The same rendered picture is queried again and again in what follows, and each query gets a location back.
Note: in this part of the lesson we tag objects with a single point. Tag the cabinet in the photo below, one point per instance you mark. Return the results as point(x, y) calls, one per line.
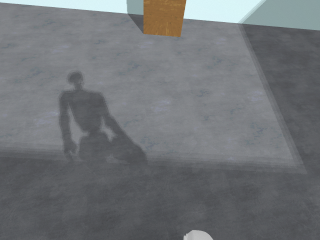
point(163, 17)

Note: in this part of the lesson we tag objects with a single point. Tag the robot right thigh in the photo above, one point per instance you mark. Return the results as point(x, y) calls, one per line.
point(197, 235)

